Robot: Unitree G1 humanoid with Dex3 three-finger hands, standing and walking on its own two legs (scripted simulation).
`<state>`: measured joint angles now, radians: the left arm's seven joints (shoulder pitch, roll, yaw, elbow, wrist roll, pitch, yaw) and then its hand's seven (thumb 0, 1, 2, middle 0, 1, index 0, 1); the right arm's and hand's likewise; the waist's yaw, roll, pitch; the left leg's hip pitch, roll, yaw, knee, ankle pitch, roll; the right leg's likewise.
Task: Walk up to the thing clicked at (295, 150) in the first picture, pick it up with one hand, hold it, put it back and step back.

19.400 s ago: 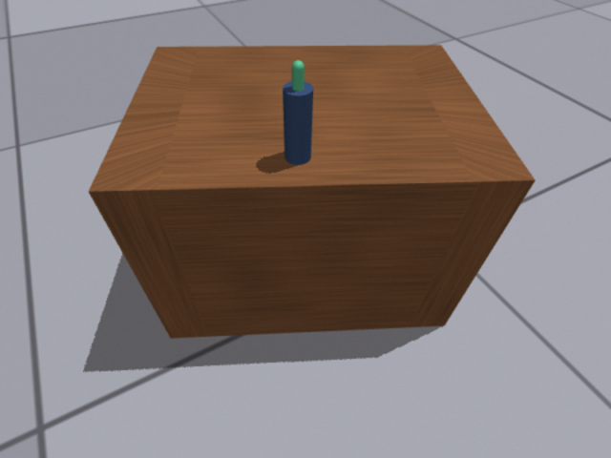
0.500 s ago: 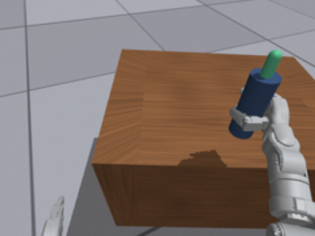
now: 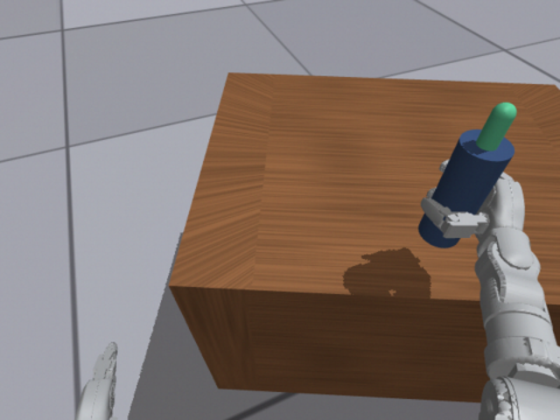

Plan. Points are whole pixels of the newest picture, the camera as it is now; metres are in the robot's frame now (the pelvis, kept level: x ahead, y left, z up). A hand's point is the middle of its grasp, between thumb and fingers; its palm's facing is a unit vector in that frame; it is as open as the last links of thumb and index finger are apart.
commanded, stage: crouch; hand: right
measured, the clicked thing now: (467, 180) +0.41 -0.22 +0.15
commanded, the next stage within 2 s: lower in 0.08 s
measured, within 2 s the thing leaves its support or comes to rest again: rests again in 1.08 s
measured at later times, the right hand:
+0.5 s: hand (441, 216) +0.42 -0.23 +0.06, palm faces +0.20 +0.98 +0.00, open 8.8 cm
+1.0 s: hand (434, 225) +0.43 -0.23 +0.02, palm faces +0.21 +0.98 +0.00, open 8.8 cm
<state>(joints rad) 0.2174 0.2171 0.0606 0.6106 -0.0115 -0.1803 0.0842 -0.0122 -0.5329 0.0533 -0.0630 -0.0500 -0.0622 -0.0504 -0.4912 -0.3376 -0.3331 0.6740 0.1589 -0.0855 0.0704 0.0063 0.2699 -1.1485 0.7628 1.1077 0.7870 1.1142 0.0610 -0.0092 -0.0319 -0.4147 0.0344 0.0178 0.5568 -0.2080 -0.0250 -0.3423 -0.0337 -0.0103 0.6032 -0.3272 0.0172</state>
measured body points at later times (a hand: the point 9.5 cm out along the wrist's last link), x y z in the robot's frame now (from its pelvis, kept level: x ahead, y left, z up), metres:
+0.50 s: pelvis -0.01 +0.00 -0.01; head +0.05 -0.02 +0.44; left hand +0.15 +0.27 -0.07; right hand +0.40 -0.28 +0.06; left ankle +0.05 +0.14 -0.73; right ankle -0.01 -0.13 -0.73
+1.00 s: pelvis -0.02 -0.01 -0.04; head +0.06 -0.03 +0.41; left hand +0.13 +0.25 -0.07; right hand +0.41 -0.28 +0.03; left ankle +0.05 +0.14 -0.73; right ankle -0.01 -0.13 -0.73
